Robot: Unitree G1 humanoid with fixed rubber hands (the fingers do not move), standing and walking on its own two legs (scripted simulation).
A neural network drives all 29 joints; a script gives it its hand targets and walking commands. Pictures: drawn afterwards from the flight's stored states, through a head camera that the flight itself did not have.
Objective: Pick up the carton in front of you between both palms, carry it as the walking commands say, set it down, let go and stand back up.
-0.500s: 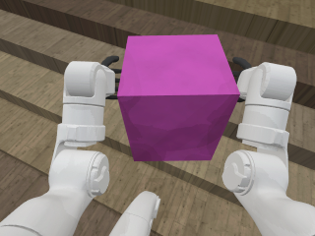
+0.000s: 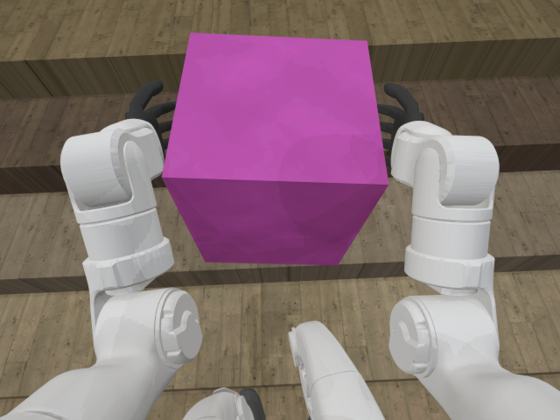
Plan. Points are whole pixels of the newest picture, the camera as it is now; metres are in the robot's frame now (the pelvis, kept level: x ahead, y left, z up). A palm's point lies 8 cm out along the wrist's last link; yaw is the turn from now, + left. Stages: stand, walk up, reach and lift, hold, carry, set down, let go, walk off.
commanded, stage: carry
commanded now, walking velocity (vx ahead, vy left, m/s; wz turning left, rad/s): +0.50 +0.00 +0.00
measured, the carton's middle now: (275, 166) +0.42 -0.06 +0.08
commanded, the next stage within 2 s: none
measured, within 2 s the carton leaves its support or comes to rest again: neither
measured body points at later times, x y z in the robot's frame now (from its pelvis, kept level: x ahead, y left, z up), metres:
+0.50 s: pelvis +0.28 -0.10 +0.14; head +0.32 -0.11 +0.59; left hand +0.64 +0.10 +0.28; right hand +0.69 -0.20 +0.28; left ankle +0.28 +0.00 -0.41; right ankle +0.30 -0.19 -0.58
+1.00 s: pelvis +0.56 -0.02 +0.26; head +0.61 -0.03 +0.71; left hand +0.97 +0.09 +0.39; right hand +0.94 -0.21 +0.39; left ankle +0.65 +0.06 -0.44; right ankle +0.53 -0.13 -0.26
